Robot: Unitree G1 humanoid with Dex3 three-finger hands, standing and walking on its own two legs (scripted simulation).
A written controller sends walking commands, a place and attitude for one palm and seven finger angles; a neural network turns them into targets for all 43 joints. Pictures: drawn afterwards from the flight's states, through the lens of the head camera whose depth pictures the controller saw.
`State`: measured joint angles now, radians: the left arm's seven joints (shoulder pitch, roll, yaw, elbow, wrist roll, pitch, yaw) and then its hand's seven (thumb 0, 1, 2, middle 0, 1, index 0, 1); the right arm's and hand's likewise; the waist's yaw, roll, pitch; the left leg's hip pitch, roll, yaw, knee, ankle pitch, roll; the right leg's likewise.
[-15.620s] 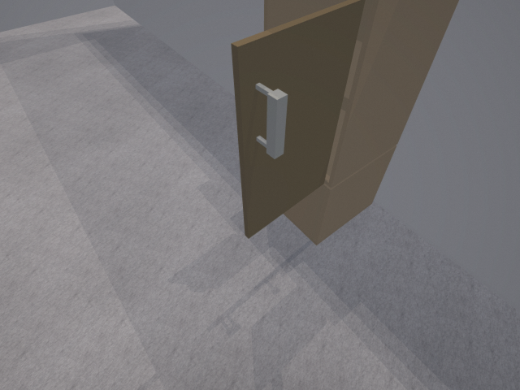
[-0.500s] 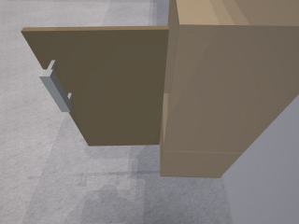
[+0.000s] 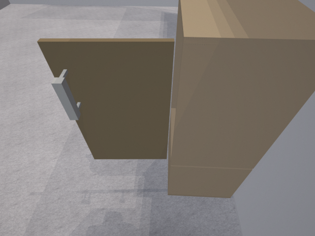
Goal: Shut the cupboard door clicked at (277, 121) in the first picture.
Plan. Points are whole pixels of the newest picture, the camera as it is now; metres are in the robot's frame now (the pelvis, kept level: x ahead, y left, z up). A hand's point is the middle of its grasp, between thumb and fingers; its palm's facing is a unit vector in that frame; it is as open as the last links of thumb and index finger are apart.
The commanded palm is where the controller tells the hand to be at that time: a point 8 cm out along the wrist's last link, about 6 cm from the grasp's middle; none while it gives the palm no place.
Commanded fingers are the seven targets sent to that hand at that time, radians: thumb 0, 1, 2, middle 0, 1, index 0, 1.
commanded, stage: come to a stop and stand still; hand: left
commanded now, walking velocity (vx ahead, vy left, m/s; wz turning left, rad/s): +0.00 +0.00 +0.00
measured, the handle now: (70, 95) +0.48 +0.30 +0.09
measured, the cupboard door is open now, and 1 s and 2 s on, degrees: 93 93 93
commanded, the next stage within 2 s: look again from close up in 0.12 s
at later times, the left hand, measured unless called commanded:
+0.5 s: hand out of the picture -0.01 +0.17 -0.17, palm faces +0.01 -0.98 -0.18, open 7.3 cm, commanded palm none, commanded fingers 0.00 0.90 0.90 -0.20 -0.30 -0.20 -0.30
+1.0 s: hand out of the picture +0.01 +0.17 -0.17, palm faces +0.04 -0.98 -0.19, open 7.3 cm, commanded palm none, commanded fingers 0.00 0.90 0.90 -0.20 -0.30 -0.20 -0.30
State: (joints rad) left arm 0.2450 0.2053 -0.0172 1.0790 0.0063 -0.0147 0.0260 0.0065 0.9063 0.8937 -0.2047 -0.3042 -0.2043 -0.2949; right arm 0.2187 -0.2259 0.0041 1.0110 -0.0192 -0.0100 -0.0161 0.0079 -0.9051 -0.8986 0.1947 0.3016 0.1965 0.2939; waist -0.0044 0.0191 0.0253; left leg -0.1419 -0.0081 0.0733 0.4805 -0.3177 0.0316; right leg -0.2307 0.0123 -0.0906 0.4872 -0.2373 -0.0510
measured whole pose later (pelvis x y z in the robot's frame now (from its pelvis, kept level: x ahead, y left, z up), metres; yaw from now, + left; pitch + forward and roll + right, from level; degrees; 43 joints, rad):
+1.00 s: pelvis +0.01 +0.00 +0.00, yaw +0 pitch -1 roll +0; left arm 0.28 0.14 0.00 1.12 0.01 -0.02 0.03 0.01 0.91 0.89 -0.20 -0.30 -0.20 -0.29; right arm 0.28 -0.16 0.02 1.12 -0.02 -0.01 -0.02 0.01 -0.91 -0.90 0.20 0.30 0.20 0.29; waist 0.02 0.00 0.03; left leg -0.12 -0.02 0.08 0.44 -0.31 0.03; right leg -0.22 0.01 -0.08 0.47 -0.24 -0.05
